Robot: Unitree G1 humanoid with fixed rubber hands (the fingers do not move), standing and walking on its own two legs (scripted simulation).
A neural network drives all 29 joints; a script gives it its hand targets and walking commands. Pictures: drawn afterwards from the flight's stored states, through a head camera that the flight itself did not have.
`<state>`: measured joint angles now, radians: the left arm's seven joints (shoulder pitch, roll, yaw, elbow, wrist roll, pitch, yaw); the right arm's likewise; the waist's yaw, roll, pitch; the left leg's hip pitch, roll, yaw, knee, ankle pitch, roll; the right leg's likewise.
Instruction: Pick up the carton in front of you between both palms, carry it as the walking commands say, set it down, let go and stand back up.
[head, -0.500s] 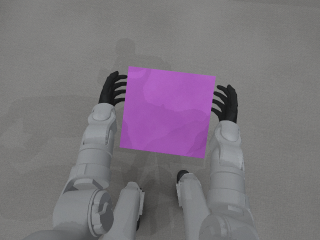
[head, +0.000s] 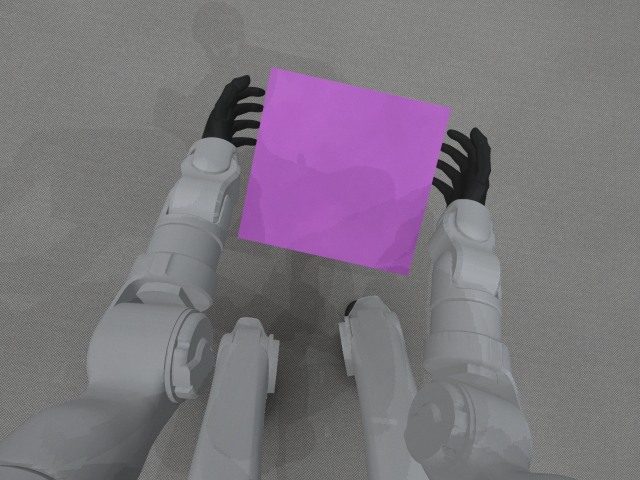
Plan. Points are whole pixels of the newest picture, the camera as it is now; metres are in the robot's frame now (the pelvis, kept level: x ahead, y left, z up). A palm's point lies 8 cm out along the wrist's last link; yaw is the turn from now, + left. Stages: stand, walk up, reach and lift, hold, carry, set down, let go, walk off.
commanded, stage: set down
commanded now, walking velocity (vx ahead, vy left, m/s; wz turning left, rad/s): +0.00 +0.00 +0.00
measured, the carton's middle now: (338, 178) +0.47 -0.08 -0.22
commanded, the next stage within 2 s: none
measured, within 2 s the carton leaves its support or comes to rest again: rests again in 1.16 s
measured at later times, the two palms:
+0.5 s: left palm (254, 151) +0.53 +0.04 -0.25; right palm (430, 216) +0.41 -0.22 -0.25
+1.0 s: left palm (262, 148) +0.55 +0.03 -0.29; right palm (433, 210) +0.42 -0.24 -0.27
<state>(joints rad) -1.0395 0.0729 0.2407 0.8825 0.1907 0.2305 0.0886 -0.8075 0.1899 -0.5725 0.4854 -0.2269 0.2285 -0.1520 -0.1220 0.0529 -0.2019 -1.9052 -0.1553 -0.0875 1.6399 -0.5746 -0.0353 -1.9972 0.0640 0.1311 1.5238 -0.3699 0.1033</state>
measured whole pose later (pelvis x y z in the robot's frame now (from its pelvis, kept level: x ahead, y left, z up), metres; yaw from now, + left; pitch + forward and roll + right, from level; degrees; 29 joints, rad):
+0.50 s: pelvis -0.03 +0.00 -0.10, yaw -1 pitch +48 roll -2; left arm -1.46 0.24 0.08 1.15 0.13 0.22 0.08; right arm -1.08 0.14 -0.65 0.58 -0.17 0.20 -0.20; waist -0.17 0.05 0.07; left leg -2.22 -0.19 -0.09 1.98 -0.59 -0.06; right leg -2.29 0.09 0.12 1.82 -0.37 0.14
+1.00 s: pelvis -0.02 +0.01 -0.13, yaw -3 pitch +47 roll -6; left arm -1.55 0.23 0.09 1.23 0.22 0.20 0.04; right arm -1.17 0.06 -0.76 0.73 -0.20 0.20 -0.08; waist -0.21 0.02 0.10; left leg -2.29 -0.18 -0.08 2.11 -0.63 -0.02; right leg -2.33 0.07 0.09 1.92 -0.42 0.16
